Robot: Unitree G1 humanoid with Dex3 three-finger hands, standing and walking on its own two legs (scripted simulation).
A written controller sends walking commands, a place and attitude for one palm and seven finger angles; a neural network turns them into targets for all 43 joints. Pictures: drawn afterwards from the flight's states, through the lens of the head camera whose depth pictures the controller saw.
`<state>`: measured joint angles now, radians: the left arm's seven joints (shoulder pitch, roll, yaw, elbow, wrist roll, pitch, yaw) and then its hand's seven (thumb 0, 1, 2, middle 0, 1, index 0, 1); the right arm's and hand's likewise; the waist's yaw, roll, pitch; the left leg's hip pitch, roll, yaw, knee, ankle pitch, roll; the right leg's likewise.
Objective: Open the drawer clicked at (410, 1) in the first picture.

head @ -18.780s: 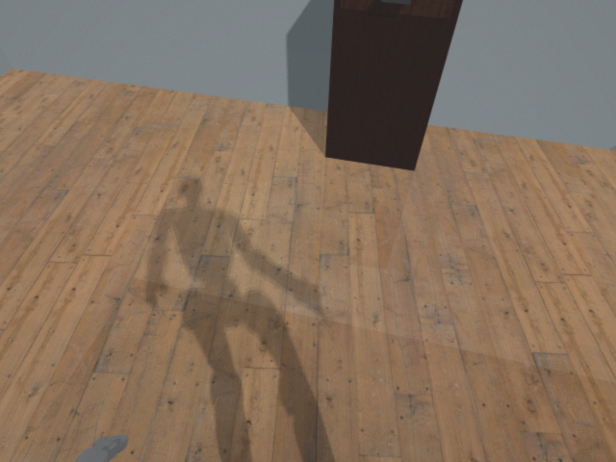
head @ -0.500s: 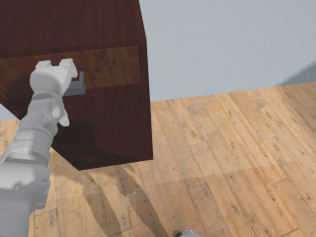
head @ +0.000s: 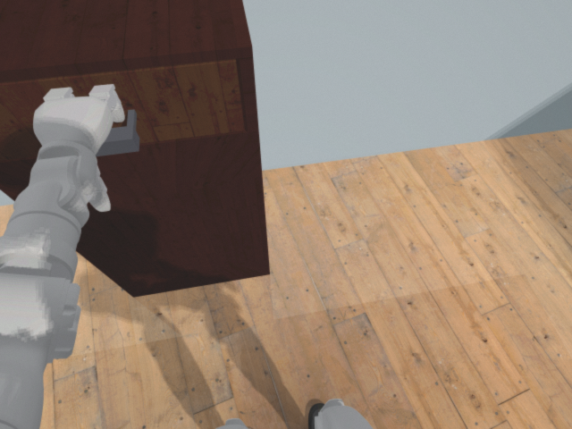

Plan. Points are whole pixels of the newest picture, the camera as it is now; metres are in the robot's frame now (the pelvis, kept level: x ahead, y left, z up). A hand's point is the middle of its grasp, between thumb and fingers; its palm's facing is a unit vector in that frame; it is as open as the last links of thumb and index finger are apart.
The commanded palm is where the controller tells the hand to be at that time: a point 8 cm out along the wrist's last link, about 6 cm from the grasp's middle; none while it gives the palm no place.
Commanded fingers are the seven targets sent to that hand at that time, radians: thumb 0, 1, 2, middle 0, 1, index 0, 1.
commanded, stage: lift the fingers back up to retry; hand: left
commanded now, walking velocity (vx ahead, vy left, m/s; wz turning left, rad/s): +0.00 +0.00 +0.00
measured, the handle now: (100, 131) +0.54 +0.26 +0.07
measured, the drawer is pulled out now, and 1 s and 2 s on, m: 0.00 0.00 0.00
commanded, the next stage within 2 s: re-aim the fingers above the handle in 0.86 s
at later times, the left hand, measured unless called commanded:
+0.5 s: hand (84, 142) +0.50 +0.26 +0.09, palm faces -0.01 -0.02 -1.00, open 13.6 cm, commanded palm +0.48 +0.26 +0.16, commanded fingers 0.00 -0.50 0.30 -0.30 -1.20 -0.30 -1.20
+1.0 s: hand (76, 132) +0.49 +0.25 +0.12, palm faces -0.06 -0.01 -1.00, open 13.8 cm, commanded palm +0.47 +0.26 +0.19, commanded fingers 0.00 -0.50 0.30 -0.30 -1.20 -0.30 -1.20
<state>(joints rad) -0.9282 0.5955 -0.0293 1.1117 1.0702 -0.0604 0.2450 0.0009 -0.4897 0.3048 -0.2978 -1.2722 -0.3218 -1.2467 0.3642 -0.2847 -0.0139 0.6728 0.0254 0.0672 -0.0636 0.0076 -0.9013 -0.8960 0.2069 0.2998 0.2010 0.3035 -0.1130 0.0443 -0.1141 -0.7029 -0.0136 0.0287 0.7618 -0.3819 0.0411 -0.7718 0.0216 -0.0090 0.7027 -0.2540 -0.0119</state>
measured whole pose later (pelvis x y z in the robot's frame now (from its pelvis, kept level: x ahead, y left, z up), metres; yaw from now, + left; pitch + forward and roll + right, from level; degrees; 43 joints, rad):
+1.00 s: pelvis +0.04 +0.00 +0.02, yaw +2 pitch +12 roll -1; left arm -0.77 0.51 -0.09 0.80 1.00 -0.05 0.05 0.00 -0.49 0.30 -0.32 -1.20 -0.33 -1.20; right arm 0.27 -0.27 -0.04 0.65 0.02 0.12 -0.04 0.01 -0.90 -0.90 0.21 0.30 0.20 0.30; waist -0.01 0.07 -0.10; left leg -0.43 -0.03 0.00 0.58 -0.36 0.04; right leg -0.50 0.01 -0.03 0.55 -0.27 -0.01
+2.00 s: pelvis +0.03 +0.00 +0.02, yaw +1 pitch +12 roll -1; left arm -0.84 0.52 -0.07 0.90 1.03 -0.08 0.09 0.00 -0.49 0.30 -0.32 -1.20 -0.32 -1.20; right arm 0.30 -0.28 -0.03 0.67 0.02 0.08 -0.06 0.01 -0.90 -0.90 0.21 0.30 0.20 0.30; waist -0.05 0.05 -0.09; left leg -0.45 -0.03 0.01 0.59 -0.35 0.04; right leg -0.53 0.01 -0.02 0.56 -0.25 -0.01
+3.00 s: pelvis +0.03 +0.00 +0.02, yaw +0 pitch +12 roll +0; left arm -0.83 0.58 -0.02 0.95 1.04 -0.01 0.08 0.00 -0.49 0.30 -0.33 -1.21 -0.32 -1.21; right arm 0.30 -0.26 -0.02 0.67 0.03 0.10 -0.06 0.01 -0.90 -0.90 0.21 0.30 0.20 0.30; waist -0.05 0.07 -0.09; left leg -0.44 -0.02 0.03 0.57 -0.34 0.04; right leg -0.53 0.02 0.00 0.55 -0.24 -0.01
